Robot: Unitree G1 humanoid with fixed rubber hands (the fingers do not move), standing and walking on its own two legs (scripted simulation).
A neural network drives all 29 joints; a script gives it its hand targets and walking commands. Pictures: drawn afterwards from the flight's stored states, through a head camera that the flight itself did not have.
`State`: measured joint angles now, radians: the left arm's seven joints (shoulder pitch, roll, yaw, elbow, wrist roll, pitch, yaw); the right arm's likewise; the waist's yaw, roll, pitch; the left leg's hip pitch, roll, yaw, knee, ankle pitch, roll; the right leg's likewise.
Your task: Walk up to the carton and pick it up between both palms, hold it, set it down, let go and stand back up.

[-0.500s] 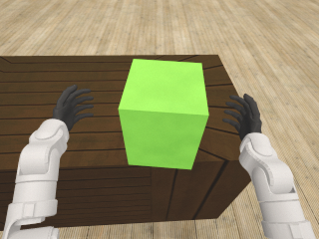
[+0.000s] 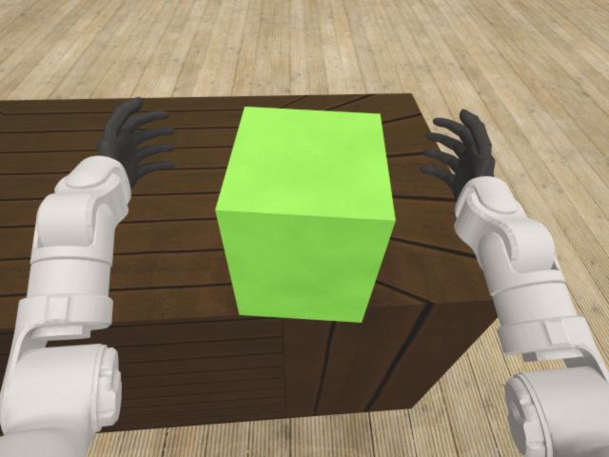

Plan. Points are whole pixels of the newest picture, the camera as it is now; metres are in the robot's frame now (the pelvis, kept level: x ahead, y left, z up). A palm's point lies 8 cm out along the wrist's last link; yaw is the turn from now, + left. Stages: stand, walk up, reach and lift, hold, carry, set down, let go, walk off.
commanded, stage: reach and lift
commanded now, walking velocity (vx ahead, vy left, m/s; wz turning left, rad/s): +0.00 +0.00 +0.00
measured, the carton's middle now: (305, 219) +0.44 -0.01 +0.05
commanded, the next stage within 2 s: none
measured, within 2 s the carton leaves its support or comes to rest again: neither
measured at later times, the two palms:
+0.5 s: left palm (127, 116) +0.47 +0.21 +0.22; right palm (448, 130) +0.42 -0.17 +0.21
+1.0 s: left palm (174, 194) +0.45 +0.18 +0.10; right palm (423, 199) +0.41 -0.17 +0.11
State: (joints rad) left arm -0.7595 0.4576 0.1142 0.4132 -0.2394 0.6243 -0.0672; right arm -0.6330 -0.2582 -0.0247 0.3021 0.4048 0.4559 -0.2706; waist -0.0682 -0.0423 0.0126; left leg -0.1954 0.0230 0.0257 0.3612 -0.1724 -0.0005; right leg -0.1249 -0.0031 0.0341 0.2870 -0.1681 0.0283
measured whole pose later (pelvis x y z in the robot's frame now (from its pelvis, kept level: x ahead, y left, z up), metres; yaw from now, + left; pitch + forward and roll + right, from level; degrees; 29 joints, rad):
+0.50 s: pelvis +0.00 +0.00 +0.00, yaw +0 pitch +3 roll -1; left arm -1.12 0.50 0.01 0.96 -0.22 0.42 -0.07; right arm -1.00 -0.20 0.01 0.75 0.39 0.38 -0.27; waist -0.11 -0.06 -0.03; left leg -0.25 0.03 0.02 0.36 -0.16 -0.01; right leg -0.17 0.00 0.03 0.28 -0.16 0.02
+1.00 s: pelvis -0.01 -0.01 -0.01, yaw +1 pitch +10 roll -1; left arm -1.05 0.36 -0.05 1.36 -0.26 -0.03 -0.03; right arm -0.88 -0.07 -0.03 0.98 0.24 0.09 -0.26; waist -0.12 -0.05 -0.12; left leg -0.45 0.03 0.00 0.45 -0.18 -0.01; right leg -0.38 0.01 0.01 0.40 -0.19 0.02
